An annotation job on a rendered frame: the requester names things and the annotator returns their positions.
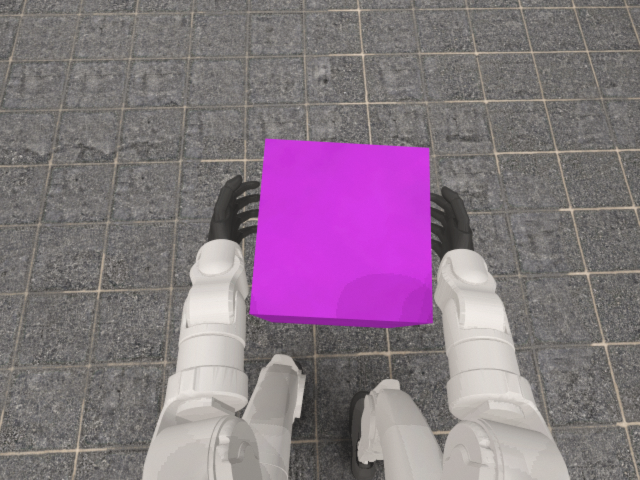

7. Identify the right robot thigh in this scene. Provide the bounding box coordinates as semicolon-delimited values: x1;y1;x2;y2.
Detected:
364;389;443;480

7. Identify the robot left hand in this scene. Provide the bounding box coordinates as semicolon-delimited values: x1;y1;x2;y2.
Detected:
208;175;260;244

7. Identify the left robot forearm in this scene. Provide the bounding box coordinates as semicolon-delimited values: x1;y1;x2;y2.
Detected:
142;239;249;480

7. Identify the robot right upper arm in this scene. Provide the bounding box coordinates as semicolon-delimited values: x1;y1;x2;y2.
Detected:
441;417;569;480

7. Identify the robot right hand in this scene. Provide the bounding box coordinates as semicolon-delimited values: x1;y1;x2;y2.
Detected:
430;186;474;263

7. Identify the robot left upper arm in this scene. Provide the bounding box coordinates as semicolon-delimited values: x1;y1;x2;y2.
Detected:
143;415;262;480

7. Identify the right robot forearm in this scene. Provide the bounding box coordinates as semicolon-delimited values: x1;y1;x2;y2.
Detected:
434;249;570;480

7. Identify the carton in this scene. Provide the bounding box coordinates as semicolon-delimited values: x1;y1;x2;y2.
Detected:
249;139;433;328

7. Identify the left robot thigh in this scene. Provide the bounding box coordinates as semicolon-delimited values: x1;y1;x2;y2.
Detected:
242;364;306;480

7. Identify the robot thigh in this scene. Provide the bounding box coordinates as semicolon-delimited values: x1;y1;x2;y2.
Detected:
364;389;443;480
242;364;306;480

